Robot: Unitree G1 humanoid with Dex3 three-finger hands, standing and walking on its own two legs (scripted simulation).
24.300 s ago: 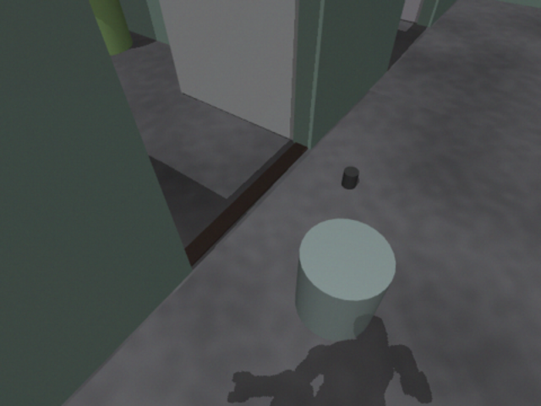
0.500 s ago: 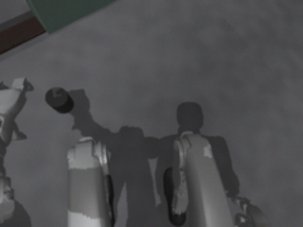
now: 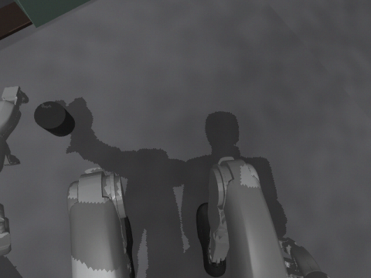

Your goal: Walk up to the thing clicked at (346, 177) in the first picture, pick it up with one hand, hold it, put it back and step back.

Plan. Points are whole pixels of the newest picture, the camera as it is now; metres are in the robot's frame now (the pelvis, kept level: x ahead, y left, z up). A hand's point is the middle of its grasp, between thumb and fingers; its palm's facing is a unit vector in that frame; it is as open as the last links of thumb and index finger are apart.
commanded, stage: rise first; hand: left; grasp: from above
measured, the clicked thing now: (56, 119) +0.47 +0.32 -0.29
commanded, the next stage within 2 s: approach in 0.32 s
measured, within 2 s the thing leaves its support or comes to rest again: neither
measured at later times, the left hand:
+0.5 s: hand (16, 132) +0.41 +0.36 -0.17, palm faces -0.45 -0.09 -0.89, open 14.2 cm
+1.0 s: hand (49, 91) +0.50 +0.29 -0.15, palm faces -0.43 -0.05 -0.90, open 14.1 cm
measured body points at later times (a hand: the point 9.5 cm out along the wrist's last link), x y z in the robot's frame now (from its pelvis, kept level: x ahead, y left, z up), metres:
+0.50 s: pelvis +0.00 +0.00 -0.01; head +0.24 +0.08 +0.36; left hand +0.43 +0.36 -0.12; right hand +0.09 -0.28 -0.13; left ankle +0.08 +0.13 -0.30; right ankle +0.09 -0.13 -0.30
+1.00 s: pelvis +0.00 +0.00 +0.00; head +0.25 +0.06 +0.37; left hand +0.52 +0.29 -0.10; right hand +0.03 -0.27 -0.11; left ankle +0.08 +0.13 -0.30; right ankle +0.09 -0.13 -0.30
